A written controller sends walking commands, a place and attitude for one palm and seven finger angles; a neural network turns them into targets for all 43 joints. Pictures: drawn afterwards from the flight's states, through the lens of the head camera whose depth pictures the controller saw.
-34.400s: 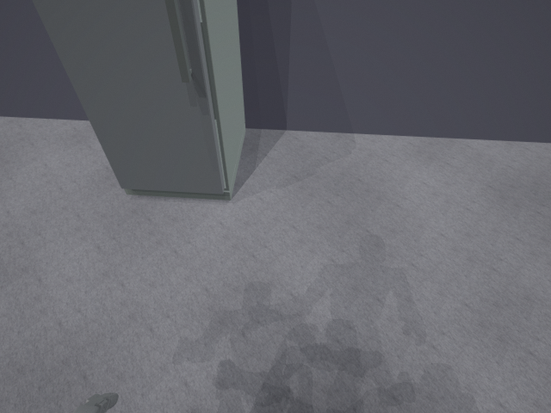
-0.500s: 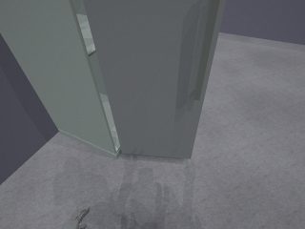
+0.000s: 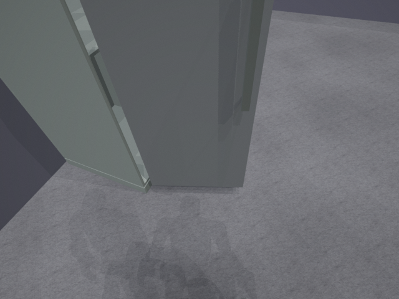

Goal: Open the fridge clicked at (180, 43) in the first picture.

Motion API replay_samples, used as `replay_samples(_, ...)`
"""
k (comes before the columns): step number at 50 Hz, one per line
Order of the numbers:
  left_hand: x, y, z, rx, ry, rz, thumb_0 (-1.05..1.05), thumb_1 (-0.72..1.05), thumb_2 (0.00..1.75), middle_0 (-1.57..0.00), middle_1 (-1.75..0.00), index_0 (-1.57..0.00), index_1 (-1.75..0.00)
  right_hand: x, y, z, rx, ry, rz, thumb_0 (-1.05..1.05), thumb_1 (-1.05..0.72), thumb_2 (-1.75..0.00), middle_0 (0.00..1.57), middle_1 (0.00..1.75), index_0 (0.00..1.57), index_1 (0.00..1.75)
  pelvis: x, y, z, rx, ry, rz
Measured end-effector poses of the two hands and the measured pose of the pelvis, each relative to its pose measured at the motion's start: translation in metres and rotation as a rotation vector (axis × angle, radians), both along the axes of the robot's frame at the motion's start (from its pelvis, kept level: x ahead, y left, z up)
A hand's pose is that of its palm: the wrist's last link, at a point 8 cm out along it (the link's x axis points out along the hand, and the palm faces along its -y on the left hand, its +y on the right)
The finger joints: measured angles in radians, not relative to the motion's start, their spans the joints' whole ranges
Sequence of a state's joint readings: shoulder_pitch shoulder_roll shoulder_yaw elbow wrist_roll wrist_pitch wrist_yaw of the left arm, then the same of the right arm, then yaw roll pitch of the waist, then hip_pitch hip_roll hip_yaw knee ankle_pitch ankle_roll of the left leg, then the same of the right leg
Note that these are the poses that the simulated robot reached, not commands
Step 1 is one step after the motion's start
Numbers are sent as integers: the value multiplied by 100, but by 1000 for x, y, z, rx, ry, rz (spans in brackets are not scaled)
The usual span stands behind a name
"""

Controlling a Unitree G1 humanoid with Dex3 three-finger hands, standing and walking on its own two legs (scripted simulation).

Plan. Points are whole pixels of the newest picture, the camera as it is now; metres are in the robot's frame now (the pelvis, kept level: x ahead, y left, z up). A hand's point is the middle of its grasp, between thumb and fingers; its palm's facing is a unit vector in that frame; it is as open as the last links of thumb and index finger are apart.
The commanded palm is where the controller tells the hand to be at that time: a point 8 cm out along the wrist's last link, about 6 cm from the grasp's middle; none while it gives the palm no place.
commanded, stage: let the arm hang, fingers relaxed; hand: right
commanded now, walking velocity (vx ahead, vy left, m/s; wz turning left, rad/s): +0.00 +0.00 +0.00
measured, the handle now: (252, 38) +0.72 -0.09 +0.16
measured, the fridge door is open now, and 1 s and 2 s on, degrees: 70 70 70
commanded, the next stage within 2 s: look to check the result in 0.70 s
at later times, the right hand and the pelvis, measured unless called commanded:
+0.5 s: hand out of the picture +0.07 -0.18 -0.16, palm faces -0.02 +0.98 -0.21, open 7.4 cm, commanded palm none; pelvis +0.02 +0.01 +0.02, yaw +1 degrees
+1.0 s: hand out of the picture +0.04 -0.16 -0.16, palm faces -0.02 +0.98 -0.20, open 7.4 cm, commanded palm none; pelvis +0.03 +0.02 +0.02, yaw +1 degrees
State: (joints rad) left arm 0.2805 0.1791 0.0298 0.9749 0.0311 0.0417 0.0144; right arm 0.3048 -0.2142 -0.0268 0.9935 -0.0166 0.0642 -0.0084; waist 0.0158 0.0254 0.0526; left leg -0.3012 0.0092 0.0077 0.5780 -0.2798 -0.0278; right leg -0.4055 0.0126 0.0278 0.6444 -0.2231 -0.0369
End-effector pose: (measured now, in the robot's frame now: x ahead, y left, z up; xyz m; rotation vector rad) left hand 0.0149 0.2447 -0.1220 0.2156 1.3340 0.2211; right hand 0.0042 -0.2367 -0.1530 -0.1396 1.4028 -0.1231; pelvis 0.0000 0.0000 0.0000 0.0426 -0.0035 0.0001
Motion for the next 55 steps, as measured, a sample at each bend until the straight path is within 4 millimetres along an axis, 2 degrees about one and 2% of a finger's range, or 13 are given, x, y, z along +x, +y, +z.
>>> replay_samples(5,-29,-19,-1,-50,131,20,1,90,89,-20,-30,-20,-30,-25,-16,15,-40,102,-24,0,-96,-90,20,30,20,30,7,-3,9,-12,8,-1)
replay_samples(10,-27,-27,-6,-89,143,30,1,90,89,-20,-30,-20,-30,-26,-21,25,-72,121,-23,0,-93,-90,20,30,20,30,12,-3,13,-23,5,2)
replay_samples(15,-3,-23,-10,-99,80,31,1,90,89,-21,-30,-20,-30,-5,-17,27,-79,79,-2,0,-92,-90,20,30,19,30,15,-2,14,-29,-3,10)
replay_samples(24,39,-1,-4,-62,-35,8,1,91,89,-20,-30,-20,-30,55,6,26,-45,-71,38,0,-91,-90,20,30,19,30,21,5,16,-35,-13,18)
replay_samples(28,48,5,0,-53,-58,3,1,91,89,-20,-30,-20,-30,74,16,27,-28,-115,50,0,-91,-90,20,30,20,30,23,9,16,-36,-16,19)
replay_samples(32,49,7,0,-56,-54,4,1,91,89,-20,-30,-20,-30,81,24,27,-17,-127,56,0,-91,-90,20,30,20,30,25,12,17,-35,-18,21)
replay_samples(38,36,5,-3,-74,-7,15,1,90,89,-20,-30,-20,-30,74,27,26,-20,-96,47,0,-91,-90,20,30,20,30,28,17,18,-34,-17,21)
replay_samples(47,11,0,-6,-92,79,41,1,90,89,-20,-30,-20,-30,45,28,24,-29,-3,25,0,-91,-90,20,30,20,30,31,21,18,-33,-17,24)
replay_samples(55,4,-1,-6,-92,102,49,1,90,89,-20,-30,-20,-30,30,32,23,-21,42,11,0,-91,-90,20,30,20,30,32,22,18,-33,-18,26)
